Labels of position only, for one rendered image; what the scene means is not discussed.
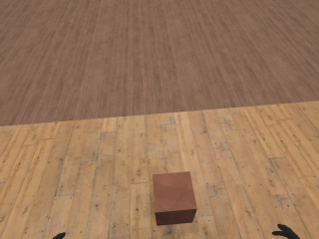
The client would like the right robot hand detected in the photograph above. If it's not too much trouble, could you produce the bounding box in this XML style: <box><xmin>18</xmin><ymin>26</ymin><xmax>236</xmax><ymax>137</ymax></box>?
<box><xmin>272</xmin><ymin>224</ymin><xmax>300</xmax><ymax>239</ymax></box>

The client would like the carton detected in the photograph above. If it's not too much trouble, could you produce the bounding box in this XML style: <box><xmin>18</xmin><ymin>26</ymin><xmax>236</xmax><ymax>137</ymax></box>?
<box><xmin>153</xmin><ymin>171</ymin><xmax>197</xmax><ymax>226</ymax></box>

